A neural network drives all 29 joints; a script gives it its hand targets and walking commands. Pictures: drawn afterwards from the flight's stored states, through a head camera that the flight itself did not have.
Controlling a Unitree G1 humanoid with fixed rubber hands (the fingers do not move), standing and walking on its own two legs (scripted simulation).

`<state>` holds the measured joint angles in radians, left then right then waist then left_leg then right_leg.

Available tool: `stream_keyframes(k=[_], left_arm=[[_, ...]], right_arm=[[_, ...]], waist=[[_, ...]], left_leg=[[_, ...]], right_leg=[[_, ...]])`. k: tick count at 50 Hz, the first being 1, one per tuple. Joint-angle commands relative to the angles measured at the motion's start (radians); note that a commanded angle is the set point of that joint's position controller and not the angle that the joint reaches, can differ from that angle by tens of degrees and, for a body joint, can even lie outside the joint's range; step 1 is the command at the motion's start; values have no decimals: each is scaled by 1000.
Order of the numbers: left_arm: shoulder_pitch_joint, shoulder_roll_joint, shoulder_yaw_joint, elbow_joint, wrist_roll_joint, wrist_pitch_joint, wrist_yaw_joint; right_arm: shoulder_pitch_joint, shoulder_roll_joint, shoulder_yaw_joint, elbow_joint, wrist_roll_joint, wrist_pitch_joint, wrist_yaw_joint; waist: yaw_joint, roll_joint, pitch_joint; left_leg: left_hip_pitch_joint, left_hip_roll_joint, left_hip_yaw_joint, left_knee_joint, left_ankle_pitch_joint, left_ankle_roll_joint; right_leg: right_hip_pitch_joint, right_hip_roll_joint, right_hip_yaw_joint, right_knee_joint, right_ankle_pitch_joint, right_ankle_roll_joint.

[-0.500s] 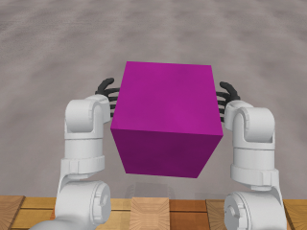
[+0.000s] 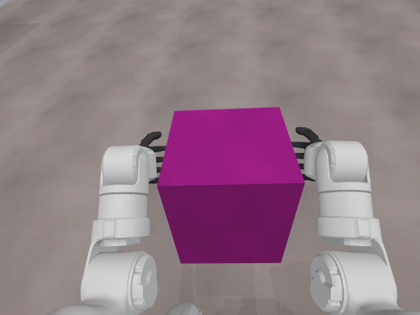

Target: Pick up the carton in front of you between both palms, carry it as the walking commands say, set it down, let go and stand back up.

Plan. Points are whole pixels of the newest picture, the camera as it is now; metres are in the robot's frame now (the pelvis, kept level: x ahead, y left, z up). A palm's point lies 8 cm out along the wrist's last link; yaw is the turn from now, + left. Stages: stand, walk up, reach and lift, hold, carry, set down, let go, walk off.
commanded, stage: carry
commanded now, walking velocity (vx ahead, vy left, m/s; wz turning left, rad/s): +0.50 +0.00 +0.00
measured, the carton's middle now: (228, 188) +0.37 +0.01 +0.04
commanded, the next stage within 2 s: none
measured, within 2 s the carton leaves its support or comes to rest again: neither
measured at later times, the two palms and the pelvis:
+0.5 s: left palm (193, 78) +0.69 +0.12 +0.09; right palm (306, 83) +0.66 -0.18 +0.09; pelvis +0.32 +0.01 -0.01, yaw -3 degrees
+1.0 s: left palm (209, 30) +0.96 +0.09 +0.10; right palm (298, 24) +0.98 -0.21 +0.10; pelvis +0.62 -0.07 +0.01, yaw +1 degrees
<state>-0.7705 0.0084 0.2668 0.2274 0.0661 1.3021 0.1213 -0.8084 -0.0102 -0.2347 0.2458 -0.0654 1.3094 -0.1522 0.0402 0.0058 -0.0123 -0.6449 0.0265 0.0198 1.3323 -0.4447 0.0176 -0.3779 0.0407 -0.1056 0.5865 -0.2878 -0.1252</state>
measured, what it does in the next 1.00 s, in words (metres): walks ahead: left foot, then right foot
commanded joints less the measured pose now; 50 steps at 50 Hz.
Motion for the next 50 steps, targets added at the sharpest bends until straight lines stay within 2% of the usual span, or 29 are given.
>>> stream_keyframes(k=[1, 5, 8, 9, 11, 12, 14, 15, 16, 17, 18, 19, 20, 21, 22, 24, 27, 31, 35, 37, 38, 39, 40, 41, 42, 43, 45, 47, 50], left_arm=[[-888, -1204, -580, -215, -511, -54, -251], [-778, -1206, -643, -251, -496, -94, -259], [-719, -1179, -686, -275, -487, -120, -263], [-704, -1167, -699, -285, -486, -127, -263], [-680, -1133, -717, -301, -484, -134, -260], [-658, -1118, -722, -294, -484, -137, -259], [-616, -1101, -733, -267, -479, -139, -261], [-616, -1095, -738, -247, -473, -139, -265], [-621, -1088, -737, -228, -460, -140, -270], [-595, -1109, -726, -179, -460, -127, -273], [-556, -1090, -696, -147, -443, -127, -269], [-583, -1096, -695, -164, -437, -133, -263], [-611, -1105, -692, -183, -428, -141, -253], [-619, -1108, -679, -198, -415, -147, -242], [-619, -1106, -663, -211, -399, -152, -231], [-589, -1100, -661, -227, -379, -157, -212], [-563, -1081, -671, -245, -364, -159, -190], [-568, -1051, -694, -274, -370, -145, -176], [-552, -1034, -698, -226, -384, -116, -186], [-560, -1039, -690, -185, -394, -105, -199], [-560, -1045, -683, -160, -397, -103, -206], [-560, -1053, -673, -139, -397, -103, -212], [-533, -1057, -652, -112, -395, -105, -218], [-550, -1024, -625, -97, -380, -108, -220], [-550, -1039, -619, -69, -383, -115, -221], [-558, -1073, -619, -98, -399, -123, -227], [-661, -1128, -655, -190, -449, -137, -236], [-727, -1158, -682, -258, -489, -144, -237], [-683, -1153, -691, -295, -498, -138, -234]], right_arm=[[-733, 1204, 545, -169, 418, -67, 192], [-613, 1214, 607, -176, 380, -111, 193], [-572, 1193, 649, -202, 371, -138, 196], [-563, 1179, 659, -212, 367, -144, 197], [-551, 1144, 675, -230, 363, -146, 199], [-535, 1123, 677, -229, 361, -144, 200], [-498, 1085, 670, -215, 354, -139, 208], [-474, 1070, 664, -205, 348, -140, 214], [-456, 1051, 653, -193, 345, -140, 224], [-443, 1026, 627, -143, 329, -141, 231], [-390, 1036, 627, -95, 337, -141, 241], [-416, 1081, 646, -113, 367, -148, 256], [-493, 1128, 665, -157, 410, -154, 270], [-572, 1170, 689, -200, 451, -158, 282], [-626, 1201, 706, -230, 488, -161, 290], [-656, 1217, 731, -267, 521, -164, 290], [-628, 1195, 729, -278, 534, -164, 290], [-584, 1138, 709, -278, 515, -150, 285], [-498, 1080, 661, -196, 454, -128, 279], [-474, 1065, 635, -152, 423, -122, 276], [-469, 1062, 623, -132, 413, -119, 276], [-465, 1063, 616, -113, 407, -117, 277], [-487, 1062, 611, -106, 409, -117, 279], [-504, 1095, 614, -91, 416, -113, 282], [-518, 1110, 605, -78, 413, -113, 284], [-550, 1129, 617, -93, 420, -120, 282], [-608, 1164, 629, -153, 439, -136, 270], [-617, 1182, 643, -204, 446, -143, 249], [-562, 1171, 660, -237, 434, -145, 222]], waist=[[-3, -87, -523], [19, -115, -536], [44, -108, -500], [56, -96, -474], [78, -99, -436], [64, -113, -436], [-27, -175, -496], [-101, -138, -539], [-121, -11, -570], [-103, 258, -693], [-140, 218, -748], [-139, 143, -666], [-120, 46, -578], [-103, 14, -527], [-92, -7, -503], [-82, 30, -482], [-95, 83, -468], [-102, 115, -440], [-108, 128, -389], [-104, 155, -386], [-89, 160, -411], [-62, 135, -459], [-20, 73, -517], [-16, -121, -618], [1, -278, -597], [2, -229, -557], [-11, -73, -489], [-27, -87, -487], [-29, -116, -498]], left_leg=[[-191, 34, -7, -78, 54, 1], [-237, 3, 44, -242, 177, 7], [-249, -34, 87, -412, 335, 19], [-226, -49, 102, -523, 390, 18], [-103, -98, 169, -733, 475, 37], [19, -125, 193, -803, 517, 55], [331, -128, 185, -870, 547, 82], [541, -88, 164, -930, 613, 87], [793, 67, -25, -833, 813, 100], [1132, 346, -469, -724, 1039, 316], [1164, 358, -602, -815, 700, 398], [1072, 309, -546, -860, 525, 368], [943, 273, -475, -888, 512, 312], [851, 261, -429, -911, 533, 280], [755, 245, -390, -942, 470, 252], [675, 224, -326, -976, 451, 225], [701, 209, -245, -989, 588, 225], [746, 167, -131, -975, 752, 172], [794, 140, -48, -944, 863, 136], [789, 128, -7, -881, 968, 104], [761, 118, 30, -793, 1015, 80], [675, 100, 74, -668, 967, 49], [502, 88, 79, -510, 705, 23], [229, -1, 70, -267, 330, -11], [-39, -101, 17, -88, -77, -15], [-114, -39, -36, -23, -75, 10], [-93, 23, -50, -120, 30, 13], [-14, 42, -27, -231, 85, -1], [4, 37, 15, -369, 108, -21]], right_leg=[[525, -294, 374, -161, 496, -79], [652, -255, 269, -109, 826, -40], [705, -193, 206, -66, 911, -13], [701, -168, 188, -62, 886, -9], [671, -143, 151, -48, 966, 2], [623, -145, 126, -30, 1060, 14], [512, -173, 91, 124, 1137, 56], [407, -152, 35, 291, 1028, 84], [157, -98, 29, 471, 501, 98], [-221, 47, 111, 788, -281, 147], [-365, 45, 174, 952, -311, 130], [-430, 0, 177, 936, -252, 103], [-426, -31, 163, 846, -203, 88], [-412, -53, 155, 773, -166, 90], [-353, -69, 144, 713, -138, 93], [-305, -78, 112, 609, -112, 104], [-343, -91, 75, 439, -51, 127], [-324, -84, 26, 225, 128, 131], [-264, -45, -29, 12, 242, 116], [-156, -14, -61, -97, 274, 93], [-33, 7, -90, -163, 294, 82], [165, 8, -99, -216, 312, 72], [396, -113, 42, -179, 292, 47], [658, -392, 454, -119, 423, -70], [744, -450, 668, -201, 377, -180], [708, -425, 610, -208, 315, -161], [560, -364, 448, -242, 316, -84], [467, -331, 343, -285, 287, -49], [458, -313, 253, -316, 314, -63]])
